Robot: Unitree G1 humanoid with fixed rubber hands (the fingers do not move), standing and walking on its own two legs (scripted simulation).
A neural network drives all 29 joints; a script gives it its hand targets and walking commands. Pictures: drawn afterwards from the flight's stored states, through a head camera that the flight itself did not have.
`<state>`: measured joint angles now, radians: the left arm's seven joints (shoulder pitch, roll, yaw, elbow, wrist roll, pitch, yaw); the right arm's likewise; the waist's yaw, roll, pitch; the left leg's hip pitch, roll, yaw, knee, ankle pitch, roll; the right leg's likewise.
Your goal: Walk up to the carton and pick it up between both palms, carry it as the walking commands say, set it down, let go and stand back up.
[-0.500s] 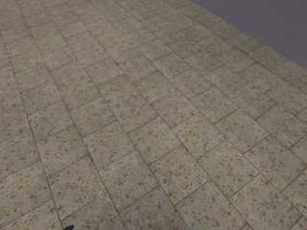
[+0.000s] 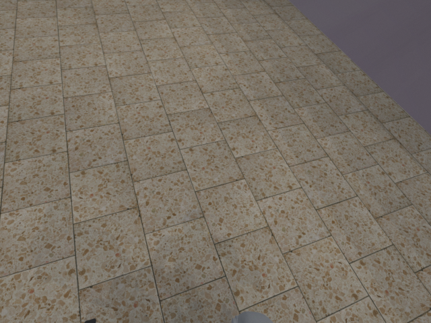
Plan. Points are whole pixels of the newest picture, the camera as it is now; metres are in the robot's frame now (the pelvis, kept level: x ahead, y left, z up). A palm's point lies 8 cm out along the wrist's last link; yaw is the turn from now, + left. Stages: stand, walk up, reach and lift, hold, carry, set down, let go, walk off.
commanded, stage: walk up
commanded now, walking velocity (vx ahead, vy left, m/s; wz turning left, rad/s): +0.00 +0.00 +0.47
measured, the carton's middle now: out of the picture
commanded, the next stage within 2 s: none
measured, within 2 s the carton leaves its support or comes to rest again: neither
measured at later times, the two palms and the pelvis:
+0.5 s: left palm out of the picture +0.08 +0.22 -0.08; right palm out of the picture +0.14 -0.32 -0.14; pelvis +0.04 -0.06 +0.01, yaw +15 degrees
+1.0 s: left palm out of the picture -0.10 +0.17 -0.16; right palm (277, 239) +0.32 -0.15 -0.11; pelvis +0.04 -0.04 -0.01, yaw +33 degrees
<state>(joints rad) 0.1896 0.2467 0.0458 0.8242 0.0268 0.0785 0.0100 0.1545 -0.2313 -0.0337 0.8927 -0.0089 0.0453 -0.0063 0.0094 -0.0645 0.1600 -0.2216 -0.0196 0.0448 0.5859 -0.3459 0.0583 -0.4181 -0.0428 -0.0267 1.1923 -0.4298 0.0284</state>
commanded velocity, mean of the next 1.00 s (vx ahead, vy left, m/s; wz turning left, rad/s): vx -0.02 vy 0.00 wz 0.49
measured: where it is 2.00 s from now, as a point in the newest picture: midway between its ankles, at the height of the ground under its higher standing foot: outside the picture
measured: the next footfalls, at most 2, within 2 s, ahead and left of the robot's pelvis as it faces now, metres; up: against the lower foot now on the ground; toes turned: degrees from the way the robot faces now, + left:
right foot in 0.34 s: +0.12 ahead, -0.12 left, +0.00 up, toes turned +6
left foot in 0.90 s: +0.03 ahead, +0.06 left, +0.00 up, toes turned +37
